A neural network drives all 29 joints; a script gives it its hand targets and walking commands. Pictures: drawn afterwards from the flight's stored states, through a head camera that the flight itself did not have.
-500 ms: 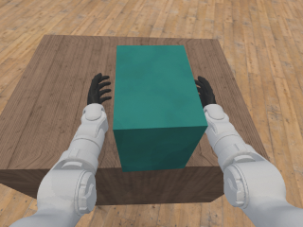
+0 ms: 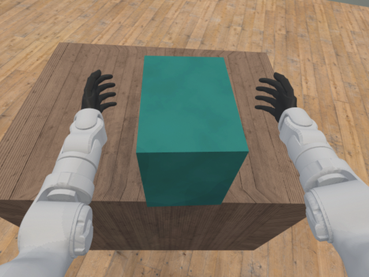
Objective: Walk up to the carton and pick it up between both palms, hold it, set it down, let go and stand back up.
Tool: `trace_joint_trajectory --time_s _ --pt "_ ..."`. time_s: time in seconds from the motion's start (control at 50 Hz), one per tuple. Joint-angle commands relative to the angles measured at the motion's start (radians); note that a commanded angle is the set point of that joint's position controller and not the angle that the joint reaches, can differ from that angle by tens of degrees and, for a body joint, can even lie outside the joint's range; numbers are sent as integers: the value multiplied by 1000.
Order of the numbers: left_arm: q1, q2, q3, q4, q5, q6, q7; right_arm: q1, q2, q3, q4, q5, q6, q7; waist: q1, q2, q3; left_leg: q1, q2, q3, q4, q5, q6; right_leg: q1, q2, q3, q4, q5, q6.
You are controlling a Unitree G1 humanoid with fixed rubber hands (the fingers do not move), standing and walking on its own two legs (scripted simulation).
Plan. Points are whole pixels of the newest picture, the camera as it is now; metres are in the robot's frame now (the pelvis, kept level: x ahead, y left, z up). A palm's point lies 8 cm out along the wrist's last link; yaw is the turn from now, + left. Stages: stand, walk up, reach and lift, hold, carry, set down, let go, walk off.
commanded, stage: set down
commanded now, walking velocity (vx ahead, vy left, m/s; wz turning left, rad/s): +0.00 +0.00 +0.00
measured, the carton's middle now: (184, 133) +0.48 +0.07 +0.01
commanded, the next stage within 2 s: none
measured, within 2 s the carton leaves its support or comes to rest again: neither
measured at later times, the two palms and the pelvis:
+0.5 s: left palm (83, 87) +0.43 +0.27 +0.17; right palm (285, 79) +0.49 -0.11 +0.20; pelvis +0.00 -0.01 +0.01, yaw +1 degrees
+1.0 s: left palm (83, 122) +0.38 +0.26 +0.13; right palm (297, 121) +0.45 -0.15 +0.14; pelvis +0.00 -0.01 +0.01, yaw +1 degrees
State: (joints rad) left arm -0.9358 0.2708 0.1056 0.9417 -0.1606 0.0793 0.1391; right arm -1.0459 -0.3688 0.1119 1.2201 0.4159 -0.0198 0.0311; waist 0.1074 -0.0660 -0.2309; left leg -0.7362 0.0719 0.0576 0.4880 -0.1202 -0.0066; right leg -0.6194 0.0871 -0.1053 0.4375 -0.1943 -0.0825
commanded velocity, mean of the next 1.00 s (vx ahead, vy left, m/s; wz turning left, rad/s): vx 0.00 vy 0.00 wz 0.00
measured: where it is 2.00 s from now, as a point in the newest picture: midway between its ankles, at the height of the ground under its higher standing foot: outside the picture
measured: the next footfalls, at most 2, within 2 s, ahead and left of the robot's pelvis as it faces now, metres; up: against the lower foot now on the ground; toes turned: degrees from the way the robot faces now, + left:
none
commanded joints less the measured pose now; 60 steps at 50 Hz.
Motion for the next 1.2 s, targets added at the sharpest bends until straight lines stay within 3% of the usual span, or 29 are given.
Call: trace_joint_trajectory --time_s 0.0,0.06,0.12,0.26,0.34,0.36,0.4,0.42,0.44,0.52,0.54,0.6,0.62,0.64,0.66,0.72,0.74,0.76,0.8,0.82,0.84,0.9,1.0,1.04,1.08,1.12,1.14,1.16,1.18 --pt "-546 181 29 -257 -23 13 -10 -587 -211 -7 -321 36 7 -10 60 51 -795 426 -25 -57 5 341 -3 374 -72 123 15 448 143" --pt "-551 181 28 -197 -41 64 -10 -613 -196 2 -325 58 61 -22 41 24 -736 408 -27 -58 -2 257 8 360 -83 137 17 394 148" --pt "-614 202 22 -255 -68 100 -4 -629 -211 -14 -384 47 106 -39 36 0 -783 436 -25 -58 -22 247 9 386 -80 132 5 368 147" --pt "-615 207 49 -98 -50 149 -14 -637 -172 -2 -277 31 191 -83 19 -47 -671 384 -28 -55 -64 178 16 446 -95 153 -11 379 156" --pt "-640 221 68 -184 -39 152 -10 -654 -165 -17 -346 38 195 -99 24 -2 -724 430 -32 -45 -70 264 -1 488 -87 146 -13 457 149" --pt "-625 229 77 -183 -28 168 -7 -643 -177 -28 -340 40 203 -101 2 15 -714 469 -37 -49 -66 280 -11 473 -76 136 -15 465 150" --pt "-614 223 77 -221 -27 190 -4 -639 -183 -18 -333 48 210 -102 19 47 -710 514 -39 -45 -62 326 -20 467 -67 131 -28 466 139" --pt "-562 192 71 -188 -9 201 -10 -571 -166 -12 -286 50 214 -98 6 65 -656 522 -38 -51 -60 336 -29 458 -70 130 -42 468 138" --pt "-609 196 66 -246 -3 208 -10 -614 -179 -36 -336 43 210 -102 2 99 -673 544 -37 -52 -60 345 -29 446 -64 123 -45 465 134" --pt "-679 210 54 -302 -1 265 10 -634 -212 -87 -295 25 232 -87 -16 174 -634 614 -31 -55 -59 334 -55 346 -55 106 -76 341 120" --pt "-589 189 43 -311 -5 272 12 -547 -201 -77 -300 34 231 -85 -11 160 -623 636 -33 -58 -59 345 -55 360 -59 106 -81 357 122" --pt "-621 202 45 -344 -12 290 7 -607 -198 -60 -367 60 232 -90 -10 159 -644 608 -38 -60 -53 359 -40 396 -66 128 -63 415 124" --pt "-436 177 55 -344 15 297 -3 -417 -173 -31 -339 73 227 -89 -21 144 -610 625 -40 -67 -58 386 -34 461 -74 130 -58 493 132" --pt "-599 225 64 -366 2 301 -15 -608 -197 -51 -383 69 237 -95 -13 136 -611 540 -46 -54 -74 308 -21 461 -87 144 -49 467 146" --pt "-458 173 67 -340 25 299 -17 -444 -156 -21 -349 74 237 -92 -8 124 -578 538 -40 -61 -89 335 -19 527 -87 153 -40 527 144" --pt "-341 170 87 -410 49 299 -36 -361 -173 -12 -384 84 212 -92 -14 128 -578 558 -48 -65 -97 358 -12 588 -83 154 -25 601 138" --pt "-433 183 96 -464 41 298 -37 -462 -200 -26 -466 80 208 -94 -5 121 -614 523 -46 -68 -102 342 -7 585 -82 153 -19 595 140" --pt "-296 162 107 -424 61 302 -46 -321 -164 0 -397 84 210 -94 0 121 -542 528 -44 -62 -107 351 -11 628 -98 157 -28 623 140" --pt "-208 147 116 -496 73 296 -62 -246 -158 -17 -429 65 188 -97 -9 106 -489 540 -53 -56 -122 372 -10 650 -99 165 -30 675 149" --pt "-375 187 121 -529 53 290 -61 -423 -187 -64 -516 42 186 -97 -11 114 -512 508 -53 -52 -120 331 -6 596 -98 163 -27 604 148" --pt "-247 161 116 -545 55 280 -56 -287 -159 -49 -526 55 175 -91 -11 104 -501 546 -49 -56 -121 335 0 602 -96 158 -38 597 145" --pt "-258 186 134 -593 38 256 -57 -319 -157 -58 -652 36 159 -97 -4 55 -501 529 -53 -51 -120 283 12 586 -109 173 -43 560 154" --pt "-61 146 143 -639 57 215 -66 -133 -127 -59 -691 -4 125 -91 0 17 -463 552 -54 -47 -142 294 26 601 -98 164 -47 549 152" --pt "-159 157 130 -668 34 207 -60 -211 -145 -87 -724 -16 121 -86 -3 27 -496 543 -54 -38 -141 259 23 544 -98 163 -49 488 148" --pt "17 113 122 -690 49 193 -58 -47 -122 -73 -736 -15 95 -77 -1 29 -474 605 -55 -37 -134 277 26 543 -95 165 -64 491 142" --pt "-108 146 122 -707 34 188 -50 -171 -149 -107 -760 -28 94 -80 -4 31 -509 550 -61 -37 -123 234 24 507 -98 165 -51 459 144" --pt "41 99 119 -683 52 186 -49 1 -118 -70 -731 -24 90 -75 0 30 -467 573 -53 -47 -136 250 31 537 -95 164 -55 459 134" --pt "-1 106 116 -687 48 181 -51 -65 -135 -97 -741 -43 85 -74 -15 24 -450 585 -57 -44 -134 232 30 489 -83 149 -66 403 132" --pt "-17 109 117 -691 41 180 -49 -75 -131 -89 -752 -41 88 -75 -5 10 -453 572 -53 -46 -127 217 34 485 -92 167 -67 391 134"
